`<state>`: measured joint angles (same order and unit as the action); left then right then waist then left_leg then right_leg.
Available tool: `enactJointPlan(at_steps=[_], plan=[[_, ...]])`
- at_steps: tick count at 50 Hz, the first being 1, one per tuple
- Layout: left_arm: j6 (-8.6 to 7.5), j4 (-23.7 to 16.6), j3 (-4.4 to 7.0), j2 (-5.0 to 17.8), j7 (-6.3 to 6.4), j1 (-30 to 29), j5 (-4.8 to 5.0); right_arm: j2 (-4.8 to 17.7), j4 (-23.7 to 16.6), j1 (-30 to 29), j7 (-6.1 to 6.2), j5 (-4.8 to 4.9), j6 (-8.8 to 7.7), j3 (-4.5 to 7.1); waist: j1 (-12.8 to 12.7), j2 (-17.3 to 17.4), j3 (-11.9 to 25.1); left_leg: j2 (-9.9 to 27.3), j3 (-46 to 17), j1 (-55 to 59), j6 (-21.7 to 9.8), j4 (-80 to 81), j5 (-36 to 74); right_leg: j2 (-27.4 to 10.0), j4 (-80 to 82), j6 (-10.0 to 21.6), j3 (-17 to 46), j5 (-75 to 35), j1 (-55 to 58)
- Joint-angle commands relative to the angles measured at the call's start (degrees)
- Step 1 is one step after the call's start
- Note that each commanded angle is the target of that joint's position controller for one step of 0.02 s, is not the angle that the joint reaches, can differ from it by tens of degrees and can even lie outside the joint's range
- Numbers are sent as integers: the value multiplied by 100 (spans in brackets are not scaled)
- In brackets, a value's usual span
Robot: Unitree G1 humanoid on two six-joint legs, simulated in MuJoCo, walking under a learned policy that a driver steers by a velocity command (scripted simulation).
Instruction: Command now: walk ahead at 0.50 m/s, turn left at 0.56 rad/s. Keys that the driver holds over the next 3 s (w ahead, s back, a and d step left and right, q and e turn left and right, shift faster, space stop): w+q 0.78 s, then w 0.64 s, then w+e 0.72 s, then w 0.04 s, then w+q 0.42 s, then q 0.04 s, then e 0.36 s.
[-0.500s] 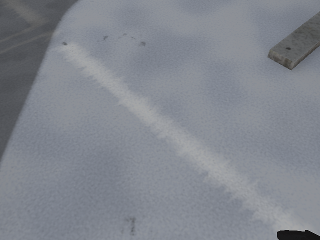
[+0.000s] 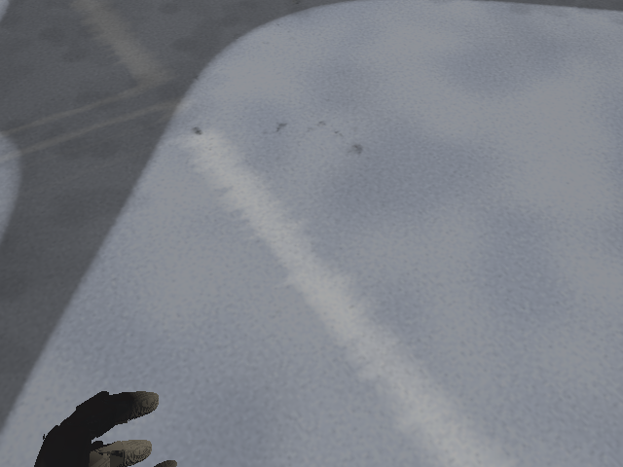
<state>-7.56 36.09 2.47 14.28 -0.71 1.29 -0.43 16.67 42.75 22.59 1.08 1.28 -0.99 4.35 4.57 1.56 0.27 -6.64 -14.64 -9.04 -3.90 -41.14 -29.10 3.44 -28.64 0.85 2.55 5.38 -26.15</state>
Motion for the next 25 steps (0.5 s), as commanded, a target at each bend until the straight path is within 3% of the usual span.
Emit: enactJointPlan(at_steps=[1,2,3,4,6,8,12,15,19,20,22,23,24,25], plan=[[48,-40,417,1001,44,1738,73,673,-523,443,9,111,-155,44,-790,-1445,1446,521,263,-3622,220,-3199,-283,-2717,975,1419,4110,2144,4400],[88,-74,338,725,77,1534,75,888,-616,-212,-3,53,-118,111,-936,-861,733,673,434,-3730,279,-3351,314,-2430,1063,1161,3180,1960,3688],[122,-77,294,682,76,1300,25,794,-685,-515,-5,-11,-95,115,-830,-453,331,845,584,-3559,321,-3269,713,-2181,1199,1035,2516,1247,2988],[139,-19,268,604,74,1163,6,705,-776,-696,-32,-55,-97,128,-728,-449,47,988,611,-3490,339,-3064,949,-1986,1337,1007,2068,739,2521],[112,86,236,520,66,1068,-23,468,-799,-629,-94,19,-59,103,-542,-732,-67,1172,756,-3161,343,-2833,1121,-1722,1623,927,1340,267,1993],[72,236,273,623,51,1101,17,315,-858,-744,-112,4,-17,63,-507,-730,-124,1249,845,-3249,411,-2592,1274,-1733,1809,1018,914,-190,1865],[96,466,355,895,76,1138,6,255,-947,-1159,-168,-14,-29,9,-564,-535,-113,1341,919,-3394,502,-1598,2178,-1744,1891,1011,141,-956,2070],[151,603,374,1029,104,1255,46,178,-1049,-1709,-274,-7,-94,-46,-775,-480,-214,1271,1187,-3118,420,-589,2943,-1654,1871,861,-399,-1056,2166],[247,800,434,1252,111,1534,159,214,-1296,-2251,-393,19,-96,-51,-906,-511,-378,1156,1479,-2979,207,174,2709,-1867,1714,716,-705,-1266,2702],[279,826,455,1309,113,1546,188,266,-1344,-2274,-414,11,-86,-28,-862,-538,-376,1077,1583,-2868,113,295,2436,-1915,1551,662,-800,-1678,2846],[342,832,510,1492,145,1505,239,467,-1345,-1955,-421,-36,-43,84,-578,-722,-95,702,1934,-2119,-131,438,1825,-1908,765,529,-1071,-3552,2992],[384,824,520,1536,165,1448,264,649,-1201,-1326,-408,-40,-18,202,-185,-692,241,442,2091,-1261,-306,716,1869,-1796,-130,421,-1258,-4260,2887],[392,800,456,1383,191,1495,242,979,-919,-304,-336,-16,12,393,298,-505,744,273,1986,300,-536,986,2211,-1573,-1445,231,-1406,-3959,2149],[350,596,275,860,179,1692,-6,1562,-802,318,-211,25,46,541,308,639,1243,1536,-81,2204,-1101,1057,2202,-1080,-3502,-77,-1449,-577,107]])
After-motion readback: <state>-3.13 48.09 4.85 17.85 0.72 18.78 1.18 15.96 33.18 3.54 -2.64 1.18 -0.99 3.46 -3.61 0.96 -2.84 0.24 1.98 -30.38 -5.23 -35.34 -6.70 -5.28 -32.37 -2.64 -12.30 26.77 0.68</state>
